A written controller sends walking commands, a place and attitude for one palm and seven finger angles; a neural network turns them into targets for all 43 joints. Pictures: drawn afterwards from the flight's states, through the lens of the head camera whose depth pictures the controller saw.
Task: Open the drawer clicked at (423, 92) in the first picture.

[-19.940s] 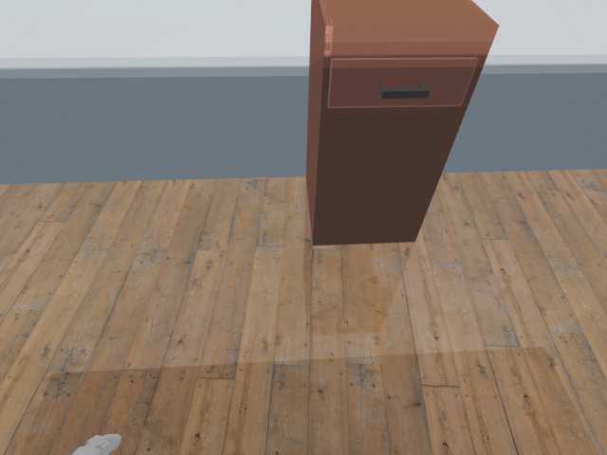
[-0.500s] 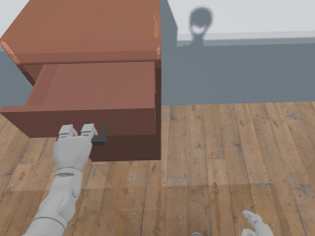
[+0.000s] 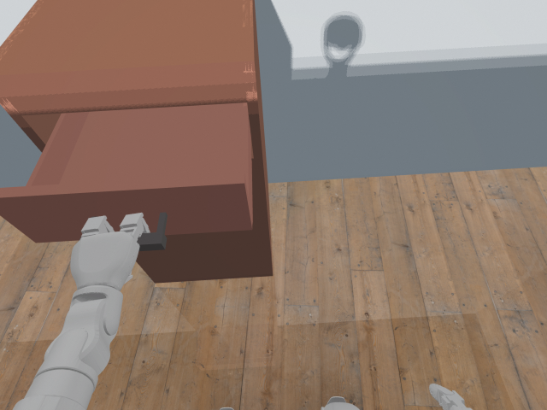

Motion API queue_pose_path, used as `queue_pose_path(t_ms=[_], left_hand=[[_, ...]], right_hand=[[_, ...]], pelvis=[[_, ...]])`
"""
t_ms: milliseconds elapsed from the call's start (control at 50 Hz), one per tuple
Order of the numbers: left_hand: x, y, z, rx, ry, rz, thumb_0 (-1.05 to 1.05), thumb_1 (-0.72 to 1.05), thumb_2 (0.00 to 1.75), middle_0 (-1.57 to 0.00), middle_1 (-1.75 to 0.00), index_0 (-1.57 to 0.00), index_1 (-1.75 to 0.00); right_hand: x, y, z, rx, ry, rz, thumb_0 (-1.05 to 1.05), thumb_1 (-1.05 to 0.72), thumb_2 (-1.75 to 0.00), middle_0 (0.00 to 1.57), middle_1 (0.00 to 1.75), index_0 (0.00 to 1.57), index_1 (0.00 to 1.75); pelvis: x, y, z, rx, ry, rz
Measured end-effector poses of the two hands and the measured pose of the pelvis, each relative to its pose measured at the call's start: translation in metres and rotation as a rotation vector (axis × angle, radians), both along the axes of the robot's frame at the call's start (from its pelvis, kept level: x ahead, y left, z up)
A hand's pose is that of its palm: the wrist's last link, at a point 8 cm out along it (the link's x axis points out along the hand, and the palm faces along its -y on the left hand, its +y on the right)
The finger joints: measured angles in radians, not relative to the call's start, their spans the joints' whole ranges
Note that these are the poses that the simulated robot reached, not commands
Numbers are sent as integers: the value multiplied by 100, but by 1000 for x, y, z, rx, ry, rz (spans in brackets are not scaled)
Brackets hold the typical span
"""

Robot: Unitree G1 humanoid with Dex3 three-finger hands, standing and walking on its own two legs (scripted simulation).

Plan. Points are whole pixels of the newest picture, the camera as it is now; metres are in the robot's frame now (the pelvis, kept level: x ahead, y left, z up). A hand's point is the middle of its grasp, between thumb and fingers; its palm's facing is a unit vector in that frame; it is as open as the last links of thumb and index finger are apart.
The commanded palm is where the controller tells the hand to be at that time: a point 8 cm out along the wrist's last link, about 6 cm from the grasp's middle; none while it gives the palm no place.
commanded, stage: pull the drawer open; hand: left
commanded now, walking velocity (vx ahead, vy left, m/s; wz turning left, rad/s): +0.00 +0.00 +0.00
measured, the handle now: (125, 232) +0.38 +0.26 +0.00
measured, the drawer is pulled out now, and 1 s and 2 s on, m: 0.19 0.30 0.30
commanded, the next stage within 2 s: open the thumb to release the handle in 0.62 s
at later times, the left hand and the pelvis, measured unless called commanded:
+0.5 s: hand (107, 344) +0.22 +0.25 -0.02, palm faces +0.00 -0.07 -1.00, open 5.7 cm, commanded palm +0.17 +0.25 +0.03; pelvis +0.01 +0.00 +0.00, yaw +0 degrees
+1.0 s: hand (105, 339) +0.22 +0.25 -0.02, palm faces +0.02 -0.05 -1.00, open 7.5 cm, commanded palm +0.20 +0.26 +0.03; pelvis +0.01 +0.00 -0.01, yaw +0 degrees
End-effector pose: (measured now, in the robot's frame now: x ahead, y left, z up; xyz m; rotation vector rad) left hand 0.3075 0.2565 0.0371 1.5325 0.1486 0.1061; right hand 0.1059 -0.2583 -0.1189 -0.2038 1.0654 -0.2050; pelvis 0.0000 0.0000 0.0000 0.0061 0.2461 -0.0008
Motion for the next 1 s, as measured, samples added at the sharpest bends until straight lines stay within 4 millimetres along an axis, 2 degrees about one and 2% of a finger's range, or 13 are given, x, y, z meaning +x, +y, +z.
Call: queue_pose_path(t_ms=[100,200,320,460,540,620,720,840,920,1000], left_hand=[[-22,-2,-1,-5,-10,9,2,73,78,-29,-132,-40,-133],[-49,-4,-1,-15,-16,5,2,74,77,-27,-131,-38,-131],[-79,-6,-1,-22,-23,7,2,73,78,-27,-131,-39,-131],[-107,-10,-1,-28,-22,27,2,72,80,-27,-131,-40,-132],[-116,-11,0,-32,-15,39,3,71,80,-26,-130,-40,-132],[-116,-11,1,-39,-4,45,3,72,79,-25,-128,-39,-131],[-116,-10,2,-45,10,31,3,72,77,-25,-127,-39,-129],[-110,-3,-2,-10,-44,37,1,70,79,-31,-129,-39,-130],[-108,-6,-1,-18,-59,59,0,59,76,-34,-129,-39,-130],[-107,-6,0,-13,-44,68,0,41,69,-35,-128,-39,-129]], right_hand=[[-15,-10,5,-12,9,-41,1,-91,-89,20,30,21,30],[-5,-12,11,-22,-22,-36,1,-91,-89,20,30,20,29],[36,-1,17,-10,-115,23,1,-91,-89,20,30,20,29],[93,26,29,31,-243,121,1,-91,-89,20,30,20,29],[117,41,35,55,-293,174,1,-91,-89,20,30,20,30],[129,51,39,79,-326,203,1,-91,-89,20,30,21,30],[128,52,38,87,-319,214,0,-91,-89,20,30,21,30],[111,41,15,38,-217,209,0,-91,-89,20,30,21,30],[93,34,6,29,-159,175,1,-91,-89,20,30,21,30],[79,31,5,27,-139,147,1,-91,-89,20,30,21,30]], pelvis=[[2,0,2,4,-8,-19],[6,2,4,3,-18,-25],[9,4,2,0,-29,-18],[13,5,0,-1,-42,-8],[15,4,-2,-2,-46,-3],[18,3,-3,-3,-45,-7],[23,3,-5,-4,-37,-17],[20,4,-10,-7,-19,5],[17,4,-10,-6,-23,9],[12,4,-6,-3,-38,8]])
